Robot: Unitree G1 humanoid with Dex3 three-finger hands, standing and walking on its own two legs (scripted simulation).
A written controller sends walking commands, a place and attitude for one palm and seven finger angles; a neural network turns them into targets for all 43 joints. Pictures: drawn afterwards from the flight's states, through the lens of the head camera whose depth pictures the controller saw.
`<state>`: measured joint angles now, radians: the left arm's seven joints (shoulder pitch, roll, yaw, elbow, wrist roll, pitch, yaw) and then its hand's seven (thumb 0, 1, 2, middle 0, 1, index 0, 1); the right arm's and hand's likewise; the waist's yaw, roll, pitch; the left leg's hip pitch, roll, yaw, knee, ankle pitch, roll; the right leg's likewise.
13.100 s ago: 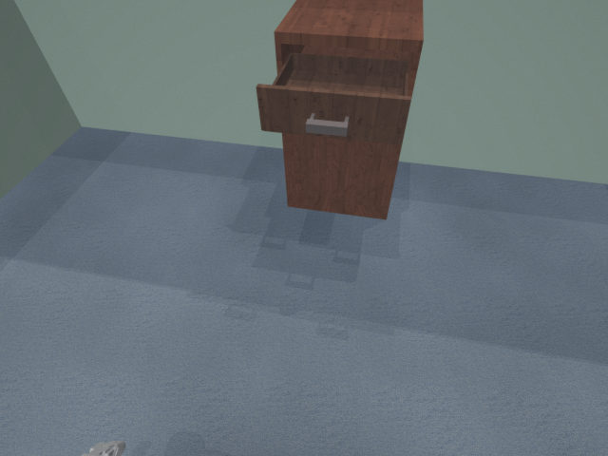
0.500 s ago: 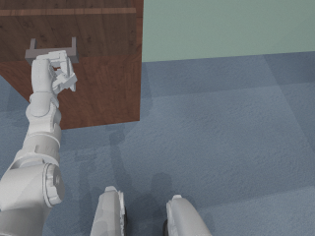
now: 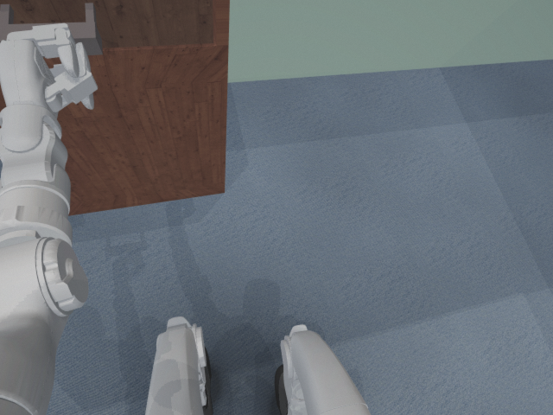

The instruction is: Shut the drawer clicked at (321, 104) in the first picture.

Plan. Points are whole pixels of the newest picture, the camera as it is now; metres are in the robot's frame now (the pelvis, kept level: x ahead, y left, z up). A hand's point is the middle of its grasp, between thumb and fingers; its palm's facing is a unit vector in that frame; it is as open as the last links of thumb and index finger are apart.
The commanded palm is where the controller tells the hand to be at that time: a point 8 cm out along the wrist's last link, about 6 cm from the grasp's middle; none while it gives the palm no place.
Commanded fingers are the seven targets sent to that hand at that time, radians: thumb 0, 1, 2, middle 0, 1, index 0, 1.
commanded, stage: push the drawer shut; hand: left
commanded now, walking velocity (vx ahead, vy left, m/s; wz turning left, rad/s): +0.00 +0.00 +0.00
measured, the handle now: (49, 26) +0.62 +0.26 +0.07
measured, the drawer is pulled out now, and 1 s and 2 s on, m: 0.00 0.00 0.00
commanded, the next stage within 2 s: pull the fist back off the drawer in 0.32 s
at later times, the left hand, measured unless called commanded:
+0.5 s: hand (74, 71) +0.55 +0.22 +0.06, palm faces +0.12 -0.99 -0.05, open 3.0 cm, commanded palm +0.59 +0.22 +0.07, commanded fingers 0.00 0.90 0.90 -1.40 -1.60 -1.40 -1.60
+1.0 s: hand (87, 75) +0.54 +0.21 +0.07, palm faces +0.14 -0.99 -0.03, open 3.0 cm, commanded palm +0.52 +0.22 +0.07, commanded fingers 0.00 0.90 0.90 -1.40 -1.60 -1.40 -1.60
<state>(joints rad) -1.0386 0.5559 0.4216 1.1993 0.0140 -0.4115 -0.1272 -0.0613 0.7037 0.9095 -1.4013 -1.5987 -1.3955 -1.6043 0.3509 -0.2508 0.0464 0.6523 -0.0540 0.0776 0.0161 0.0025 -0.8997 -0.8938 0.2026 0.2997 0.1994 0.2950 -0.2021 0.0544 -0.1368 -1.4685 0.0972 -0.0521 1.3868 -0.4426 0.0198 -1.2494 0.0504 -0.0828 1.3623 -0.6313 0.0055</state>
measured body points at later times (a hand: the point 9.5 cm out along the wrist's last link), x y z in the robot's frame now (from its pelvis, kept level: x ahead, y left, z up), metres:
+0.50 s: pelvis -0.03 +0.00 -0.02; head +0.15 +0.06 +0.39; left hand +0.54 +0.28 +0.07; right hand -0.03 -0.26 -0.11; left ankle +0.09 +0.11 -0.59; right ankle +0.00 -0.13 -0.59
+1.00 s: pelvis -0.01 +0.01 +0.00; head +0.16 +0.05 +0.41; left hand +0.53 +0.26 +0.07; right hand -0.02 -0.25 -0.10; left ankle +0.09 +0.11 -0.59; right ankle +0.00 -0.13 -0.59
